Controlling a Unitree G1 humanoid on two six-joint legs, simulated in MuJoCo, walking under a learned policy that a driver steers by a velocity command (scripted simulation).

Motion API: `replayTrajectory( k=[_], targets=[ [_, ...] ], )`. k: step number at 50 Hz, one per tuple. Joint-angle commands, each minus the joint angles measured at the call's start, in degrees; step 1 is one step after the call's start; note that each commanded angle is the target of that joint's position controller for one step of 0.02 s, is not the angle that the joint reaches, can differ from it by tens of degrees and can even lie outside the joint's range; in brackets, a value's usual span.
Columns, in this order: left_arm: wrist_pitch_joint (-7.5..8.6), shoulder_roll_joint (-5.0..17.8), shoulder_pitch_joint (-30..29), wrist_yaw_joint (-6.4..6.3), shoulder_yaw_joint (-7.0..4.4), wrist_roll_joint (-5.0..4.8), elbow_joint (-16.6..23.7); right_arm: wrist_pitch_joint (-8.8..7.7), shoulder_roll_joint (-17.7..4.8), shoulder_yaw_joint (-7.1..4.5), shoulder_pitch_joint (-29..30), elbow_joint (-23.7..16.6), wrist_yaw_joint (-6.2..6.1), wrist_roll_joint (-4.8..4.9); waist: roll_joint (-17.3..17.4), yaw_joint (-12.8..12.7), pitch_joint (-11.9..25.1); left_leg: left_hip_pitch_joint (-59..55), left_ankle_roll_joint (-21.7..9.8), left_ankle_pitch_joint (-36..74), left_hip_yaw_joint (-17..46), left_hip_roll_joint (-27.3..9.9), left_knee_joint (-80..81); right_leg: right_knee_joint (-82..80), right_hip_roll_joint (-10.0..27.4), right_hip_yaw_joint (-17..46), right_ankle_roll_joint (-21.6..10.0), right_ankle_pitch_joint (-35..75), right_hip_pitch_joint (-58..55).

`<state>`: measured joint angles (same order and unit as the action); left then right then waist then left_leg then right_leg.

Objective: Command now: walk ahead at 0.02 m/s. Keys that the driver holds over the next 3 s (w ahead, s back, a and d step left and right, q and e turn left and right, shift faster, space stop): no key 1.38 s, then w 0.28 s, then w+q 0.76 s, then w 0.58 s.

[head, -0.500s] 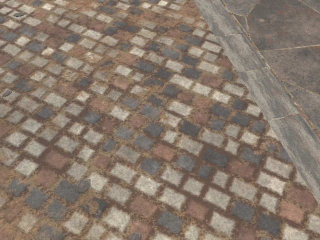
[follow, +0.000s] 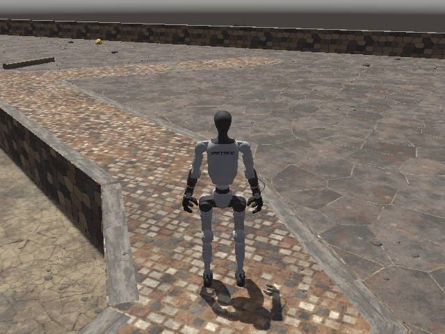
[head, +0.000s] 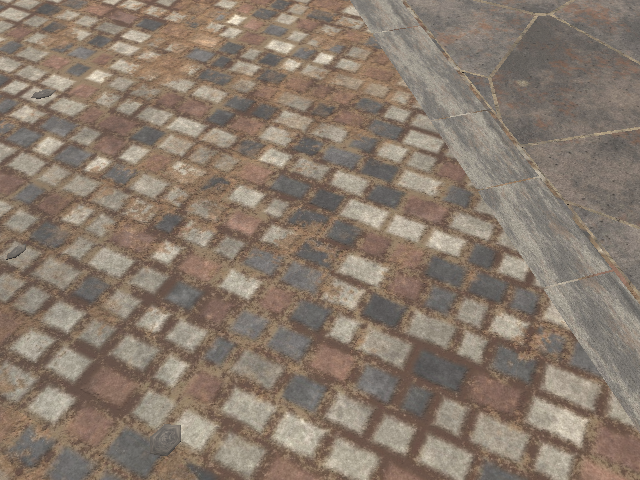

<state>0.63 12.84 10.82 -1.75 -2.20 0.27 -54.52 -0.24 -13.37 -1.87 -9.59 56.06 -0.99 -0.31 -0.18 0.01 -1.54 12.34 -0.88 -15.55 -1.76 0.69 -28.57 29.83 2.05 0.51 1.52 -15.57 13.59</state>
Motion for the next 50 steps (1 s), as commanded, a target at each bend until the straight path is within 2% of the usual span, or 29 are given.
replayTrajectory(
  k=[1, 11, 23, 50],
  targets=[
    [0.32, 7.02, 0.51, -0.29, -1.42, -0.10, 1.25, -0.19, -5.51, -1.12, 0.01, -1.13, -0.35, 0.15, -0.19, -0.07, 3.54, -1.77, -1.41, 14.26, 2.32, -2.68, 3.24, -3.44, 1.87, 1.49, -2.01, 16.30, -2.43],
    [-0.37, 6.21, 0.15, -0.57, -1.29, -0.06, -2.04, 0.23, -5.85, -1.01, 0.07, 2.26, -0.85, 0.21, 0.20, -0.02, 1.84, -1.96, -1.23, 12.96, 2.45, -2.94, 4.08, -4.49, 0.87, 0.48, -1.68, 13.97, -2.81],
    [-0.66, 5.46, 1.06, -0.97, -0.98, -0.02, -5.45, 0.10, -5.08, -0.54, -0.67, 4.83, -0.98, 0.14, 0.15, -0.09, 0.03, -0.74, -1.28, 7.81, 2.65, -2.88, 6.14, -5.97, 0.31, -0.10, -1.10, 9.21, -2.35],
    [-0.34, 3.35, 6.42, -1.31, 0.08, -0.22, -9.35, -0.10, -3.18, 0.28, -5.68, 6.39, -1.04, 0.31, 0.13, -0.01, -1.17, 0.07, -1.60, 5.89, 2.61, -2.53, 7.47, -6.77, 0.09, -0.31, -0.89, 7.21, -0.80]
  ],
)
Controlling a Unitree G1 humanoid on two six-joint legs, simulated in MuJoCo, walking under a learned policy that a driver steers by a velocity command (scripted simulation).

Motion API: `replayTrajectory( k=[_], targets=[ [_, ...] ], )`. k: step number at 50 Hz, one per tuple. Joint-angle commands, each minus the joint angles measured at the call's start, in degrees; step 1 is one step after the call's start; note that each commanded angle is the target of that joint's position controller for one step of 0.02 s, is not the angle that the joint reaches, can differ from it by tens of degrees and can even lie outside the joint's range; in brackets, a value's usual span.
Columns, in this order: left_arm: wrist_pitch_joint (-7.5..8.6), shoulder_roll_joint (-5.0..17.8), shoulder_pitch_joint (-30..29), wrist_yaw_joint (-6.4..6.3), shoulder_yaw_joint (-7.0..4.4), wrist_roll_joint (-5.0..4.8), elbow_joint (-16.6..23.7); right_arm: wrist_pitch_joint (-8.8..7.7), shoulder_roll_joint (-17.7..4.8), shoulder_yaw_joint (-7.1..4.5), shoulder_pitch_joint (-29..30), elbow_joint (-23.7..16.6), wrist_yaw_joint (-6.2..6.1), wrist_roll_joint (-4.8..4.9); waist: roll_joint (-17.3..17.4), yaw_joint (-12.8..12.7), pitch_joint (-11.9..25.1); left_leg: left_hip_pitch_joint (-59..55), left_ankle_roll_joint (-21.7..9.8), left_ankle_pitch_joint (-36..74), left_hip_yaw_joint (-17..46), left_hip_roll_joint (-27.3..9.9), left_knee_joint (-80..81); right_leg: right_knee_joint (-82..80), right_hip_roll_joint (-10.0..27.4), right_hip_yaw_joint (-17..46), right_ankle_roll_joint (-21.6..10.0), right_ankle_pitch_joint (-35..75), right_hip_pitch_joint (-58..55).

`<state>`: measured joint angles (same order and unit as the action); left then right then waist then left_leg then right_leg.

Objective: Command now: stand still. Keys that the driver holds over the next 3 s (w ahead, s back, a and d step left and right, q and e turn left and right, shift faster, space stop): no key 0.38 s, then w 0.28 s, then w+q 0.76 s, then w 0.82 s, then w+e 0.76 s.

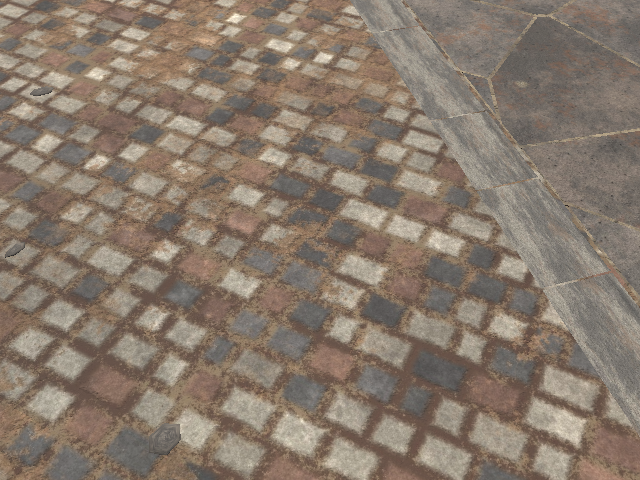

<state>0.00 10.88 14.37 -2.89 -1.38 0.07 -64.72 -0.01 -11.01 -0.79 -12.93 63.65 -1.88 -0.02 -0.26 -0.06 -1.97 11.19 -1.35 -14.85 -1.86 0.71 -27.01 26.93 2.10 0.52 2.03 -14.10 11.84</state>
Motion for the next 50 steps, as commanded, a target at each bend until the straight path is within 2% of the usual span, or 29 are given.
replayTrajectory(
  k=[1, 19, 20, 21, 22, 23, 24, 25, 26, 27, 28, 29, 31, 32, 33, 34, 35, 36, 37, 38, 39, 40, 41, 43, 46, 50],
  targets=[
    [0.29, 5.26, 3.00, -0.18, -0.72, -0.03, 0.81, -0.33, -5.48, -0.78, -2.51, -1.20, -0.16, 0.02, 0.21, 0.05, -0.75, 1.21, -1.13, 5.32, 2.69, -2.54, 5.89, -3.86, 0.03, -0.32, -1.40, 5.80, 0.96],
    [0.24, 4.56, 4.72, -0.29, -0.61, -0.16, 0.63, -0.43, -4.66, -0.66, -5.07, -1.36, -0.26, 0.12, 0.19, 0.03, -1.01, 1.13, -1.11, 6.92, 2.45, -2.43, 5.47, -3.65, -0.06, -0.28, -1.47, 6.63, 1.03],
    [0.18, 3.86, 5.85, -0.31, -0.47, -0.17, 0.03, -0.36, -4.29, -0.61, -6.19, -0.82, -0.33, 0.11, 0.57, 0.06, 0.38, 0.54, -1.31, 0.64, 2.23, -2.07, 6.08, -3.27, -0.89, -1.27, -1.55, 1.75, 0.50],
    [0.11, 3.85, 6.03, -0.41, -0.58, -0.48, -0.08, -0.17, -5.36, -1.04, -6.61, -0.73, -0.52, 0.51, 1.51, 0.32, -0.35, 1.18, -2.21, -9.97, 2.74, -1.89, 6.66, -1.00, -2.52, -3.04, -1.96, -5.93, 1.94],
    [0.20, 4.15, 5.54, -0.50, -0.76, -0.73, 0.39, -0.08, -7.24, -1.70, -6.93, -0.96, -0.69, 1.01, 3.31, 0.69, -1.99, 2.71, -3.85, -21.27, 5.23, -3.37, 8.10, 2.33, -3.85, -4.64, -2.56, -13.58, 4.91],
    [0.59, 4.15, 4.06, -0.46, -0.82, -0.70, 1.37, -0.25, -8.51, -2.19, -8.16, -1.17, -0.75, 1.33, 5.36, 1.51, -4.29, 3.49, -5.98, -29.97, 10.35, -7.05, 11.14, 6.36, -4.15, -5.26, -3.11, -16.89, 9.56],
    [1.36, 2.91, 2.39, -0.20, -0.55, -0.66, 2.61, -0.72, -10.34, -2.89, -10.36, -1.03, -0.63, 1.53, 8.89, 2.48, -5.47, 2.95, -8.97, -35.75, 18.35, -12.77, 15.03, 12.26, -3.83, -6.01, -3.51, -15.11, 13.22],
    [2.22, 2.57, 1.34, 0.33, -0.48, -0.83, 3.47, -1.28, -11.76, -3.56, -11.11, -1.19, -0.63, 1.59, 11.01, 2.85, -6.64, 3.88, -12.10, -37.17, 25.63, -18.15, 18.50, 18.99, -1.79, -4.35, -4.33, -12.71, 15.54],
    [3.02, 3.08, -0.03, 0.90, -0.75, -1.20, 4.33, -1.99, -11.36, -3.65, -10.76, -1.63, -0.61, 1.11, 10.39, 2.82, -7.96, 4.01, -13.84, -34.89, 29.64, -21.09, 20.13, 24.68, 0.19, -2.04, -5.24, -13.91, 18.87],
    [3.65, 3.39, -0.56, 1.36, -0.99, -1.62, 5.03, -2.72, -10.77, -3.59, -9.73, -2.33, -0.47, 0.79, 9.55, 2.25, -8.19, 2.47, -14.09, -31.64, 30.54, -22.27, 20.22, 28.10, 1.98, -0.13, -6.11, -16.50, 22.25],
    [4.26, 3.67, -0.42, 1.72, -1.15, -1.99, 5.61, -3.34, -10.28, -3.52, -7.89, -3.27, -0.31, 1.20, 8.42, 1.11, -7.80, 0.97, -12.84, -27.71, 28.82, -21.87, 19.52, 26.53, 3.61, 1.34, -6.93, -16.81, 23.56],
    [4.83, 4.17, -0.35, 1.98, -1.37, -2.11, 5.81, -3.64, -9.78, -3.44, -6.15, -4.14, -0.20, 1.83, 7.28, 0.32, -6.74, 0.49, -10.77, -22.86, 24.37, -19.85, 18.73, 20.82, 3.97, 0.97, -7.38, -15.77, 21.27],
    [5.52, 3.22, 3.59, 2.22, -1.77, -1.84, 3.93, -3.30, -10.75, -3.65, -2.96, -5.13, 0.09, 2.58, 5.98, -2.70, -4.07, 6.52, -7.68, -15.78, 13.35, -13.24, 14.89, 6.98, 0.09, -4.82, -7.01, -7.68, 6.15],
    [5.46, 2.95, 8.63, 2.33, -2.21, -1.56, 1.43, -2.88, -10.78, -3.70, -3.22, -5.15, 0.26, 2.66, 5.03, -4.29, -2.53, 11.14, -7.18, -15.56, 9.81, -10.61, 11.01, 3.56, -3.22, -8.05, -5.84, -1.41, -3.17],
    [5.07, 3.23, 13.36, 2.38, -2.69, -1.28, -0.53, -2.77, -10.07, -3.47, -3.29, -5.42, 0.39, 2.54, 3.27, -5.69, -2.07, 14.77, -6.40, -14.59, 7.42, -8.38, 5.94, 2.00, -4.44, -8.19, -5.04, -0.12, -9.02],
    [5.00, 5.50, 19.02, 2.11, -3.48, -1.12, -1.28, -3.08, -7.04, -2.55, -2.01, -6.20, 0.75, 2.16, -4.02, -7.89, -0.89, 21.21, -4.09, -8.72, 3.57, -4.73, -7.83, -3.61, 2.44, 2.30, -6.66, -4.91, -15.96],
    [5.22, 12.87, 25.45, 1.88, -4.81, -1.26, -0.87, -4.01, -2.26, -1.40, -2.12, -7.94, 1.09, 1.31, -19.07, -8.57, 2.47, 31.34, -1.00, -13.44, -1.82, 0.90, -28.94, -12.94, 17.06, 25.46, -12.46, -9.76, -22.79],
    [6.33, 12.33, 25.89, 2.35, -4.20, 0.20, -1.34, -4.85, -2.70, -1.66, -1.37, -8.80, 1.01, 2.93, -16.58, -7.76, 2.04, 37.39, -2.48, -16.70, 7.14, 1.48, -41.57, -18.70, 23.66, 41.59, -18.40, -24.03, -19.17],
    [7.23, 8.84, 19.61, 2.43, -3.07, -0.01, 0.32, -5.49, -5.17, -2.10, 1.03, -9.81, 1.14, 4.15, -8.66, -5.19, -4.21, 43.09, -4.34, -11.46, 10.66, -1.91, -46.69, -18.92, 22.99, 37.19, -16.74, -27.78, -16.00],
    [7.60, 6.88, 14.17, 2.71, -2.29, -0.30, 1.89, -5.83, -6.06, -2.34, 1.06, -9.65, 1.37, 3.79, -5.85, -3.21, -5.86, 43.74, -5.32, -4.70, 11.29, -3.37, -46.55, -18.47, 20.04, 28.97, -13.80, -21.64, -14.15],
    [7.64, 6.14, 10.59, 3.06, -1.80, -0.40, 2.99, -5.88, -6.33, -2.72, 0.10, -8.81, 1.32, 2.95, -4.42, -1.66, -5.59, 41.35, -5.49, 0.32, 11.48, -4.55, -43.40, -18.74, 17.27, 20.94, -11.32, -12.17, -12.50],
    [7.45, 4.72, 9.49, 3.19, -1.39, -0.23, 3.34, -5.62, -7.15, -3.31, -0.48, -8.26, 1.39, 2.29, -4.36, -0.97, -5.16, 38.41, -5.44, 3.75, 10.89, -5.36, -39.72, -18.67, 14.24, 13.17, -8.77, -3.38, -11.67],
    [7.26, 4.37, 10.64, 3.08, -1.25, 0.29, 3.04, -5.17, -6.36, -3.41, -1.10, -7.82, 1.81, 2.24, -5.92, -1.00, -4.19, 35.24, -4.95, 6.03, 9.87, -5.60, -37.87, -18.31, 12.76, 8.19, -7.70, 3.33, -10.70],
    [7.11, 4.62, 13.34, 2.48, -1.19, 0.94, 2.38, -4.17, -4.58, -3.32, 0.03, -8.11, 2.51, 2.12, -4.49, -1.30, -3.64, 35.22, -3.60, 9.06, 8.12, -5.05, -36.76, -18.15, 11.38, 2.25, -8.02, 13.18, -11.12],
    [6.85, 6.60, 12.80, 1.39, -1.44, 1.38, 3.39, -3.75, -2.94, -2.72, 7.32, -11.96, 2.93, 1.95, -2.89, -1.88, -5.46, 36.30, -2.35, 14.12, 6.53, -4.46, -27.25, -19.83, 11.15, -2.96, -8.25, 18.81, -9.31],
    [6.59, 8.09, 14.75, 0.39, -1.75, 0.53, 4.00, -3.81, -2.01, -1.76, 16.10, -16.45, 4.31, 1.60, -3.03, -3.77, -6.80, 31.67, -2.68, 18.90, 0.21, -4.16, -15.42, -21.28, 11.61, -8.86, -7.40, 21.57, -9.61]
  ],
)
Over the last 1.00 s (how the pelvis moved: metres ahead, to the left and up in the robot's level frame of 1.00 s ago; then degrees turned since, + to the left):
0.00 0.01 0.00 0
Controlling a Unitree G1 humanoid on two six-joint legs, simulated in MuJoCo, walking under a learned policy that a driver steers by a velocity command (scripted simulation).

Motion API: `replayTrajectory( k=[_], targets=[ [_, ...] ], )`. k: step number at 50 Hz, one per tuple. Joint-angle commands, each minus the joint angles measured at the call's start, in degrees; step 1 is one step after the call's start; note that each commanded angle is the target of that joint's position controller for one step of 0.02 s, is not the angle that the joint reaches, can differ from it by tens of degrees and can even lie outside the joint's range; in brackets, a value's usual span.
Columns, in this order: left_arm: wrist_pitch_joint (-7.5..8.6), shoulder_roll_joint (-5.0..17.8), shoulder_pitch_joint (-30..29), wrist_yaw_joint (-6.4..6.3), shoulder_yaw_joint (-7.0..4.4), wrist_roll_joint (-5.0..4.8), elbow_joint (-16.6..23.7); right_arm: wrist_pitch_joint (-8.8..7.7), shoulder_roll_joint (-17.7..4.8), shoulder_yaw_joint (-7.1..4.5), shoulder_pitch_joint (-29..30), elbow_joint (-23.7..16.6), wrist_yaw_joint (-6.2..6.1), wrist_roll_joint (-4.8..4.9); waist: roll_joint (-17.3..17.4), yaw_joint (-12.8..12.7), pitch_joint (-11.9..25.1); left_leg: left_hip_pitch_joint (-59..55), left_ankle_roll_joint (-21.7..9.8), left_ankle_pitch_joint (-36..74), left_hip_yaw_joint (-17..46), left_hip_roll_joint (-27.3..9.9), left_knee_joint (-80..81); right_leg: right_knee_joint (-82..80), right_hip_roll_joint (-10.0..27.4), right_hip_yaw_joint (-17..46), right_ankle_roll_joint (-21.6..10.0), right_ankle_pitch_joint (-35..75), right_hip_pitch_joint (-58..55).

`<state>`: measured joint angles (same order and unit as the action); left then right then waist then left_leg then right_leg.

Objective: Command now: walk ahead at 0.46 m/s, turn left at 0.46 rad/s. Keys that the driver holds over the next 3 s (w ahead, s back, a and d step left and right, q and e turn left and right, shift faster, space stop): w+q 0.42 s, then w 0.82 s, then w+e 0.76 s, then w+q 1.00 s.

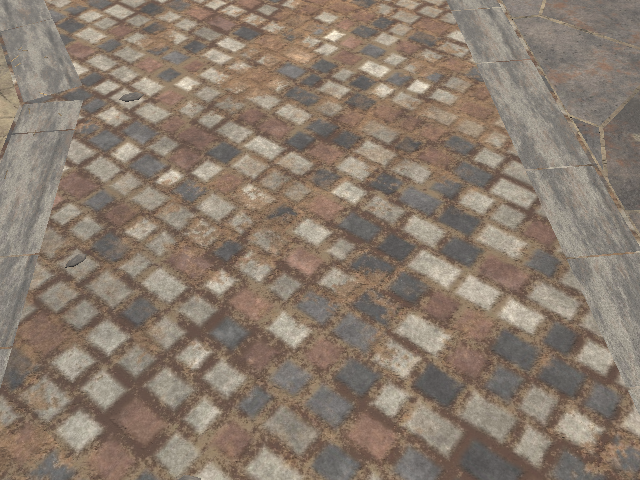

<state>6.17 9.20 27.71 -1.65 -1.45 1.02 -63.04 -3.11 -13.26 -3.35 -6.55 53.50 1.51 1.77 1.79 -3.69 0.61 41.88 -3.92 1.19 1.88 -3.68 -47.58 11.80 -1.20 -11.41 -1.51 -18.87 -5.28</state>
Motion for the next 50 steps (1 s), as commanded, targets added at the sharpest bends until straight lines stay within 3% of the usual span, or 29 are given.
replayTrajectory(
  k=[1, 3, 5, 7, 8, 9, 10, 11, 12, 13, 15, 18, 20, 23, 27, 30, 31, 32, 33, 34, 35, 36, 37, 38, 39, 42, 45, 50],
  targets=[
    [0.23, 9.87, 2.16, -0.88, -1.78, -0.64, 2.23, -0.72, 0.23, 0.90, 11.16, -7.20, 1.35, -0.14, -4.88, -0.29, -9.78, 0.83, -0.70, 2.20, -4.56, 0.53, 7.02, -5.24, 15.33, 1.93, -3.71, 28.74, 5.70],
    [-0.28, 10.68, 2.19, -0.92, -2.06, -0.89, 2.57, -0.89, -0.20, 0.79, 12.90, -8.87, 2.14, -0.01, -5.35, 0.50, -9.44, -1.46, -2.35, -0.58, -7.19, 2.00, 9.98, -1.55, 16.15, -0.38, -3.35, 40.09, 2.20],
    [-0.81, 12.59, 0.84, -1.39, -2.60, -1.14, 3.56, -1.00, -2.07, -0.20, 11.00, -9.71, 2.71, -0.05, -8.22, 3.45, -5.83, -8.06, -4.52, -5.41, -10.52, 5.34, 9.90, 6.25, 17.11, -1.93, -2.93, 62.05, -1.01],
    [-1.66, 14.72, -1.90, -1.65, -3.25, -1.05, 5.21, -0.65, -6.88, -2.58, -0.90, -7.62, 2.85, 0.09, -11.21, 10.16, 1.46, -22.98, -7.44, -8.97, -11.14, 8.86, 10.73, 23.20, 17.43, -1.82, -2.66, 74.43, -0.05],
    [-1.43, 15.20, -4.43, -1.24, -3.30, -1.36, 6.54, -0.25, -10.45, -4.54, -9.97, -5.62, 2.11, 0.04, -9.83, 15.38, 5.73, -37.84, -9.81, -5.36, -7.55, 8.75, 16.41, 36.87, 15.17, -1.98, -1.08, 66.57, 7.84],
    [-0.36, 10.59, -3.86, -0.37, -2.12, 0.23, 8.54, 0.55, -14.27, -5.39, -15.45, -4.05, 0.57, -0.13, 2.47, 13.92, 11.02, -54.69, -13.44, -5.93, 11.99, -3.46, 15.68, 58.02, 9.15, -0.65, 0.62, 19.26, 26.07],
    [2.11, 4.82, 1.29, 1.14, -0.20, -1.52, 11.64, -0.13, -17.08, -5.33, -14.70, -6.04, 0.65, -1.35, 10.35, 8.05, 21.16, -69.18, -26.13, -15.79, 47.20, -17.16, 25.83, 75.59, -1.90, 11.71, 2.08, -15.29, 44.95],
    [4.32, 10.16, -8.09, 1.80, -1.73, -3.56, 13.77, -0.44, -12.34, -4.33, -15.51, -5.06, 0.39, -1.64, 3.44, 11.59, 17.10, -65.63, -21.59, -19.15, 43.99, -14.56, 31.97, 76.93, 1.20, 19.22, -0.01, -10.92, 51.51],
    [4.84, 11.74, -11.97, 1.72, -2.13, -4.45, 15.73, -1.20, -9.14, -3.50, -11.28, -5.56, 0.37, -1.12, 1.28, 9.46, 8.55, -56.70, -18.41, -16.12, 34.06, -12.29, 32.82, 72.20, 3.96, 18.08, -1.24, -5.05, 53.30],
    [4.57, 11.71, -12.27, 0.97, -2.46, -3.39, 15.22, -1.78, -7.41, -2.79, -5.43, -7.18, 0.76, -0.73, -5.37, 5.66, 4.15, -45.99, -15.97, -10.65, 27.23, -9.34, 33.81, 67.17, 6.52, 17.49, -0.92, -1.41, 49.25],
    [2.65, 12.16, -9.61, 0.46, -3.48, -1.74, 15.36, -2.04, -5.70, -2.00, -1.06, -8.93, 0.56, -1.18, -4.33, 1.50, 1.47, -32.74, -14.46, -4.03, 19.46, -5.56, 35.36, 60.74, 9.37, 17.49, 0.75, 0.91, 40.90],
    [1.00, 10.53, -13.09, 0.11, -3.42, -0.16, 18.28, -2.10, -8.10, -2.40, -3.63, -8.82, -0.69, -0.94, -1.67, 1.07, -0.73, -23.94, -14.44, 2.17, 14.07, -3.13, 36.82, 51.12, 9.58, 14.82, 3.77, 4.72, 38.93],
    [0.75, 9.93, -18.97, -0.18, -3.11, 0.26, 20.69, -1.91, -9.74, -2.84, -6.43, -8.78, -1.62, -0.94, -0.04, 2.90, -1.69, -22.15, -13.17, 2.97, 12.00, -1.22, 36.36, 41.62, 8.08, 13.49, 5.02, 11.99, 39.51],
    [1.06, 8.04, -25.70, 0.38, -2.10, -0.34, 22.40, -1.38, -9.44, -2.77, -10.33, -8.35, -2.08, -0.40, 1.78, 6.37, -1.25, -23.68, -10.06, -1.12, 9.63, 0.88, 34.29, 25.56, 4.81, 12.48, 4.60, 23.57, 36.32],
    [1.93, 9.78, -30.48, 1.94, -2.08, -1.32, 24.37, -1.23, -8.66, -2.29, -14.98, -6.69, -2.06, -0.31, 3.43, 8.97, -0.80, -31.74, -9.26, -4.26, 13.93, -3.38, 30.57, 18.74, 3.74, 13.14, 2.85, 24.95, 36.15],
    [2.75, 12.24, -28.98, 2.76, -2.77, -1.31, 25.10, -0.69, -9.70, -2.49, -15.15, -6.72, -2.31, -0.86, 5.15, 6.91, -0.43, -38.22, -7.75, 0.85, 17.58, -6.66, 25.96, 15.92, 2.91, 12.92, -0.20, 16.93, 34.33],
    [2.97, 13.14, -24.81, 2.72, -3.29, -1.17, 24.12, -0.54, -9.68, -2.40, -14.12, -7.12, -2.32, -0.94, 5.50, 4.34, 1.08, -38.80, -6.77, 7.93, 16.86, -5.51, 22.23, 13.79, 1.80, 11.68, -1.74, 16.35, 28.90],
    [3.17, 15.31, -17.31, 2.47, -4.25, -0.64, 22.34, -0.61, -8.23, -1.81, -13.23, -7.74, -2.10, -1.27, 4.21, 0.86, 6.40, -36.64, -5.24, 13.13, 14.32, -2.30, 13.05, 14.50, 3.64, 13.23, -4.32, 18.18, 17.65],
    [3.06, 18.97, -7.18, 2.25, -5.06, -0.08, 21.23, -0.83, -5.91, -0.77, -14.60, -8.95, -2.01, -2.31, -2.85, -2.18, 15.54, -26.77, -2.96, 1.44, 9.93, 2.23, -4.09, 16.80, 13.68, 24.27, -8.95, 19.73, 0.50],
    [2.24, 21.49, -1.73, 2.97, -6.19, -0.32, 17.95, -1.76, -2.30, 0.19, -23.54, -8.39, -1.67, -0.10, -22.81, 0.75, 21.35, -6.23, 0.73, -31.15, 5.65, 9.98, -21.78, 9.04, 24.33, 51.01, -17.57, 4.86, -16.20],
    [2.00, 15.49, -2.32, 3.18, -4.67, -1.58, 18.64, -2.10, -7.94, -0.61, -20.62, -7.64, -1.69, 0.74, -14.97, -1.02, 16.25, 1.72, 0.37, -33.02, 9.77, 6.74, -28.13, 5.51, 23.85, 55.19, -15.46, -7.93, -14.63],
    [1.61, 12.74, -6.62, 2.91, -3.82, -1.77, 19.49, -2.24, -10.28, -1.20, -13.19, -9.27, -1.63, 0.74, -8.50, -1.64, 7.62, 4.47, 0.14, -27.36, 8.21, 4.26, -28.73, 4.70, 21.70, 46.34, -12.66, -6.39, -6.92],
    [1.19, 12.47, -10.52, 2.89, -3.36, -1.16, 20.34, -2.28, -9.39, -0.99, -9.56, -10.22, -1.72, -0.20, -3.55, -0.03, 3.49, 2.44, 0.42, -22.67, 5.61, 1.55, -26.39, 3.54, 19.34, 39.60, -11.69, 1.46, 1.10],
    [1.04, 11.65, -12.56, 3.08, -3.08, -0.80, 20.43, -2.31, -8.50, -1.15, -7.95, -10.69, -1.75, -1.18, -2.55, 1.35, 0.67, 0.79, 0.69, -19.89, 4.76, -0.27, -22.47, 2.14, 17.07, 35.17, -11.52, 7.96, 6.63],
    [1.11, 11.01, -13.33, 3.15, -2.75, -0.35, 20.37, -2.07, -7.68, -1.28, -8.87, -10.70, -1.69, -1.26, -4.40, 2.93, 0.73, -2.38, 0.85, -18.32, 4.42, -1.77, -19.95, 0.92, 15.28, 31.66, -11.00, 11.69, 9.73],
    [1.39, 11.46, -11.82, 3.19, -2.89, -1.02, 19.06, -1.30, -5.19, -0.88, -9.91, -10.47, -1.75, -1.16, -6.61, 3.90, 0.80, -4.16, 2.16, -16.42, 2.27, -2.71, -13.85, -1.83, 13.47, 25.54, -11.87, 19.23, 12.43],
    [0.84, 13.54, -9.83, 2.47, -3.52, -1.32, 17.94, -1.32, -4.24, -0.41, -4.16, -12.36, -1.81, -1.61, -5.37, 2.76, -0.42, -1.61, 3.43, -9.09, 1.29, -3.27, -3.80, -3.61, 13.33, 21.90, -11.90, 23.12, 11.82],
    [-0.10, 14.47, -5.75, 1.95, -3.65, -2.03, 15.90, -1.94, -3.41, 0.12, 4.56, -14.34, -0.93, -1.07, -6.04, -0.23, -2.25, -5.66, 3.54, 2.47, -0.97, -0.94, 11.37, -3.59, 11.57, 16.66, -9.68, 22.03, 11.06]
  ],
)
Over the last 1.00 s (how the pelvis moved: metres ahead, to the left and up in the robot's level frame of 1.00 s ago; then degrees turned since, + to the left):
0.18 -0.06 0.00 8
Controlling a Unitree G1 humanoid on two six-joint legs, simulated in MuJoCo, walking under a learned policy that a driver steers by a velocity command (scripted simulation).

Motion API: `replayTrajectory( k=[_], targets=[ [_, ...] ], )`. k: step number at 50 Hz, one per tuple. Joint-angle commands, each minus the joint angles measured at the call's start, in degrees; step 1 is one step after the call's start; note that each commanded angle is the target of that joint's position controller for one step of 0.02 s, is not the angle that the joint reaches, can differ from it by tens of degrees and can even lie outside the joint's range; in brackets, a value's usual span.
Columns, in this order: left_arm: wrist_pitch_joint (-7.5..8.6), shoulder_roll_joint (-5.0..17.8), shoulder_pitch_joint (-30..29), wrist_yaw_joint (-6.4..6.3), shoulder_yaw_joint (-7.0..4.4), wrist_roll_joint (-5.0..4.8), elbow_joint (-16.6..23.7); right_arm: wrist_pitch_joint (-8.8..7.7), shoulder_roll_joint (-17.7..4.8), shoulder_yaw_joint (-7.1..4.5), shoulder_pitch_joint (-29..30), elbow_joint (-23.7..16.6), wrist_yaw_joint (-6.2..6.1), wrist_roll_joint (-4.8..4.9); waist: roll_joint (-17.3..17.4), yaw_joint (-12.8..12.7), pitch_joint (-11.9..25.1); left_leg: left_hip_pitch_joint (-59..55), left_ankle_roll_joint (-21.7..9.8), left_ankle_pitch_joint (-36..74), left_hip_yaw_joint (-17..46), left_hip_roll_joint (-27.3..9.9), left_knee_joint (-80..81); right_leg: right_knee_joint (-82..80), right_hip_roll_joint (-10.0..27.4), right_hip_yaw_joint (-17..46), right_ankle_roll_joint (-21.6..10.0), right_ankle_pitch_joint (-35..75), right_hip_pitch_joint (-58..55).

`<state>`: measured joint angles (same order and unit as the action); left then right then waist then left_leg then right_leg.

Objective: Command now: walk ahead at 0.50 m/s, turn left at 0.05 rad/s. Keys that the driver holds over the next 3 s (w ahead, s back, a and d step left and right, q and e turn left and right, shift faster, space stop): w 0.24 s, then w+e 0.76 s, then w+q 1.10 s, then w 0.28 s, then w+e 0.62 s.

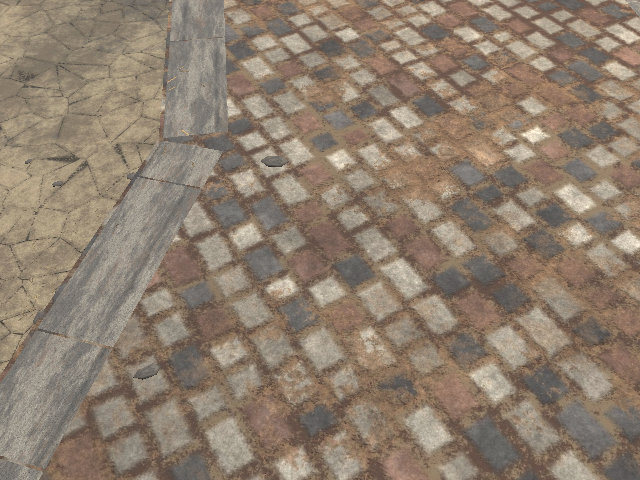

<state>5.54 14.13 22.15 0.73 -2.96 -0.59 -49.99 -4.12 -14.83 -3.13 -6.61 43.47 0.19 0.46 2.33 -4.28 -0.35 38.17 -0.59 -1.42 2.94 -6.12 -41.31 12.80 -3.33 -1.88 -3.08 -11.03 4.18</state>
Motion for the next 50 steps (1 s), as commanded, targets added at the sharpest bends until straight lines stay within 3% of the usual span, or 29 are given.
replayTrajectory(
  k=[1, 4, 6, 7, 8, 9, 10, 11, 12, 13, 14, 15, 16, 18, 22, 27, 32, 35, 36, 37, 38, 39, 40, 41, 42, 43, 45, 47, 50],
  targets=[
    [0.33, 9.65, 0.89, -0.43, -2.15, -0.52, 2.29, -1.02, -1.93, -0.06, 6.35, -4.90, 0.64, 0.41, -6.63, -0.25, -1.81, -2.15, 0.09, 5.35, -2.27, 1.88, 6.53, -4.22, 14.31, 7.27, -8.13, 13.70, 0.67],
    [-0.49, 10.06, 2.49, -0.63, -2.28, -0.71, 0.99, -1.50, -2.68, -0.13, 10.16, -6.77, 1.58, 0.79, -7.02, -0.59, -3.25, -1.32, -1.33, 2.25, -2.22, 2.63, 10.04, -2.13, 16.94, 8.36, -7.72, 14.55, -3.96],
    [-1.07, 11.02, 1.87, -0.94, -2.61, -0.83, 0.69, -1.89, -3.90, -0.48, 9.67, -7.16, 2.11, 0.77, -7.62, 0.84, -2.68, -3.82, -2.83, -1.58, -2.53, 3.36, 12.06, 0.48, 18.27, 8.71, -6.77, 18.66, -6.57],
    [-1.33, 11.65, 0.92, -1.07, -2.76, -0.84, 0.79, -2.04, -4.95, -0.97, 7.20, -6.65, 2.15, 0.65, -8.10, 2.65, -1.08, -8.34, -3.72, -3.03, -3.60, 4.59, 13.05, 3.53, 18.01, 8.09, -6.10, 25.44, -6.97],
    [-1.60, 11.64, -0.20, -1.19, -2.67, -0.88, 0.97, -2.07, -6.50, -1.92, 1.45, -4.96, 1.93, 0.42, -7.79, 6.06, 2.45, -17.03, -5.07, -2.43, -5.24, 6.29, 14.86, 10.22, 16.09, 6.03, -4.93, 34.05, -6.08],
    [-1.69, 10.23, -0.56, -1.34, -2.05, -0.43, 1.56, -2.02, -9.52, -3.32, -8.13, -2.19, 1.40, 0.12, -6.40, 10.05, 8.82, -31.60, -7.21, -0.66, -3.59, 4.62, 13.63, 21.63, 13.14, 3.68, -3.13, 34.01, -0.22],
    [-1.41, 6.90, 0.00, -1.51, -0.64, 1.37, 3.30, -1.64, -14.35, -4.42, -18.60, -0.57, 0.68, -0.58, 3.07, 12.82, 17.66, -48.56, -11.28, 1.49, 11.94, -8.28, 12.24, 41.34, 8.52, 0.56, -0.81, 12.77, 12.92],
    [-0.07, 1.69, 7.22, -0.96, 0.75, -0.02, 3.44, -1.49, -16.13, -4.43, -19.06, 0.39, 1.32, -0.70, 17.10, 8.28, 23.10, -62.06, -19.81, -10.33, 37.47, -17.27, 20.35, 56.67, 0.01, 4.91, 1.30, -22.76, 33.16],
    [0.86, 8.30, 2.77, -0.65, -0.63, -1.30, 3.02, -1.41, -10.53, -3.13, -17.28, -0.07, 1.40, 0.22, 9.27, 10.29, 17.19, -57.99, -17.44, -17.50, 35.70, -15.08, 23.05, 61.85, 3.77, 9.10, 0.84, -21.94, 39.92],
    [1.23, 10.01, -2.34, -0.45, -1.15, -2.03, 4.41, -1.41, -8.23, -2.35, -13.25, -0.65, 1.21, 0.38, 5.65, 9.73, 9.63, -49.97, -14.80, -15.05, 26.32, -13.45, 24.05, 61.13, 6.24, 8.03, 0.20, -16.04, 41.72],
    [1.02, 9.16, -4.48, -0.72, -1.11, -1.59, 4.50, -1.44, -7.00, -1.84, -9.16, -1.19, 1.29, -0.10, 0.43, 7.67, 6.11, -41.85, -13.25, -9.82, 20.23, -11.18, 25.74, 58.42, 8.85, 6.92, 0.57, -10.87, 38.69],
    [0.46, 8.64, -5.21, -0.88, -1.41, -0.86, 4.56, -1.62, -5.50, -1.48, -6.55, -1.36, 1.45, -0.55, 0.39, 6.11, 3.35, -36.06, -12.61, -6.48, 15.72, -9.27, 27.81, 55.40, 10.27, 6.90, 1.03, -7.78, 36.56],
    [-0.41, 7.78, -3.75, -0.84, -1.50, -0.88, 4.18, -1.99, -4.74, -1.28, -5.37, -1.08, 1.50, -1.02, 2.03, 4.42, 2.76, -32.38, -11.96, -4.88, 12.32, -8.06, 29.81, 54.19, 11.45, 7.51, 1.23, -5.57, 33.32],
    [-1.82, 5.76, -2.46, -0.95, -1.31, -1.12, 3.90, -2.91, -5.19, -1.64, -5.52, 0.16, 1.46, -1.09, 2.41, 3.30, 1.76, -28.64, -12.25, -1.06, 7.49, -7.56, 32.60, 52.86, 11.63, 7.86, 1.96, -3.21, 31.68],
    [-2.35, 5.44, -7.04, -1.09, -1.63, -0.77, 5.79, -3.21, -6.77, -2.17, -7.48, 2.44, 0.39, -1.45, 0.40, 3.96, -0.72, -30.00, -11.39, 6.29, -0.19, -7.20, 34.14, 45.43, 10.56, 10.07, 3.12, 7.05, 37.67],
    [-1.81, 3.54, -15.52, 0.46, -0.78, -0.41, 8.82, -2.67, -8.07, -2.10, -9.33, 3.89, -0.56, -0.97, -0.25, 7.16, -2.96, -33.04, -8.58, 7.75, -8.01, -5.97, 34.81, 30.13, 9.21, 4.88, 2.29, 18.63, 35.99],
    [-1.82, 2.99, -22.75, 2.54, -0.25, -0.61, 14.01, -0.34, -9.52, -2.55, -13.65, 6.02, -1.02, -0.14, -0.50, 9.43, -5.05, -44.92, -7.91, 15.98, -10.47, -9.80, 29.55, 23.84, 8.04, 0.82, 0.17, 10.96, 40.90],
    [-2.16, 5.13, -19.47, 3.35, -1.36, -0.68, 15.34, 1.01, -11.87, -3.14, -11.79, 5.09, -1.82, 0.15, 2.95, 5.85, -0.83, -46.63, -6.07, 41.62, -13.19, -10.00, 19.48, 23.43, 3.28, -4.34, -2.79, 2.16, 31.38],
    [-2.34, 7.00, -14.26, 3.29, -2.39, -0.76, 14.54, 1.47, -12.59, -3.32, -11.23, 4.80, -2.15, 0.09, 3.90, 2.76, 2.35, -45.80, -5.43, 48.95, -13.90, -9.49, 11.75, 23.24, 0.97, -5.47, -4.25, 0.06, 24.29],
    [-2.39, 10.03, -5.35, 2.70, -4.09, -0.82, 12.57, 1.66, -12.69, -3.22, -10.02, 4.36, -2.41, 0.36, 2.86, -2.29, 6.89, -40.75, -3.79, 46.91, -15.11, -7.52, -0.06, 18.71, -0.96, -4.88, -6.48, 3.87, 10.99],
    [-3.00, 15.16, 3.07, 1.30, -5.92, -0.56, 11.02, 0.93, -10.93, -2.43, -10.68, 3.00, -2.44, -0.43, -3.76, -5.45, 12.72, -26.09, -1.48, 26.92, -15.14, -4.74, -17.83, 17.28, 7.16, 8.53, -10.23, 5.82, -7.26],
    [-2.63, 19.67, -0.07, 0.96, -6.38, -0.81, 12.53, -1.16, -2.57, 0.25, -15.50, 0.20, -1.17, -1.42, -17.97, 1.43, 18.51, 0.09, 2.31, -28.51, -8.62, 9.39, -40.18, 10.67, 22.21, 43.14, -22.75, 1.97, -26.91],
    [-2.42, 14.75, 2.53, 0.99, -4.93, -0.25, 12.72, -3.87, -8.12, -0.81, -10.17, -0.67, 0.17, 0.28, -10.79, -3.03, 23.39, 6.46, 0.83, -29.57, 4.07, 7.39, -43.59, 5.50, 23.04, 47.96, -22.35, -1.21, -29.11],
    [-2.04, 11.77, 0.75, 0.91, -4.13, 0.15, 12.54, -4.81, -9.29, -1.08, -5.15, -2.51, 0.66, 2.22, -8.14, -2.95, 15.40, 9.14, -0.49, -25.62, 3.71, 4.67, -41.15, 5.60, 20.76, 38.33, -19.17, 1.45, -23.25],
    [-1.71, 10.35, -3.00, 1.05, -3.68, -0.09, 12.83, -5.04, -8.19, -0.76, -4.15, -2.87, 0.41, 1.49, -1.85, 0.32, 8.79, 7.38, -0.71, -21.80, 3.06, 2.21, -34.52, 5.05, 17.92, 31.07, -16.88, 7.19, -13.15],
    [-1.57, 8.32, -6.65, 0.91, -3.07, -0.09, 13.71, -4.57, -8.81, -1.27, -3.95, -2.30, -0.06, 0.00, -1.08, 2.43, 6.21, 3.71, -0.26, -20.03, 2.55, 0.32, -29.05, 4.31, 15.82, 26.19, -15.33, 12.04, -5.97],
    [-1.58, 8.25, -9.29, 0.54, -2.87, 0.42, 15.13, -2.96, -8.61, -1.71, -6.03, -2.46, -0.09, -0.83, -2.47, 5.30, 3.75, -1.86, 1.19, -18.19, 2.20, -0.51, -24.56, 1.56, 13.69, 23.35, -15.26, 16.01, 3.17],
    [-1.34, 9.69, -8.81, 0.00, -3.26, 0.15, 14.98, -1.88, -7.01, -1.37, -5.78, -2.98, -0.31, -1.29, -3.07, 5.91, 2.73, -3.11, 3.16, -15.81, 0.80, -0.26, -19.03, 0.39, 12.59, 20.16, -15.43, 19.54, 8.05],
    [-1.72, 11.24, -7.01, -0.98, -3.77, -0.28, 14.40, -1.57, -5.12, -0.50, 0.60, -4.84, -0.44, -1.50, -4.70, 3.89, 1.15, -4.74, 4.72, -4.43, -0.28, 1.60, -5.73, 0.65, 9.08, 15.67, -12.78, 16.84, 11.95]
  ],
)
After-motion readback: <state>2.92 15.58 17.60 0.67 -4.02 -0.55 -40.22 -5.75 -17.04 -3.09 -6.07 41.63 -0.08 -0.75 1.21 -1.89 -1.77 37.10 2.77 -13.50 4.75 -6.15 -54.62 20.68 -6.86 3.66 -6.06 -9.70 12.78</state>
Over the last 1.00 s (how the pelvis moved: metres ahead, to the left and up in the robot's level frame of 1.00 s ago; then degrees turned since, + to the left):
0.58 0.07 0.01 20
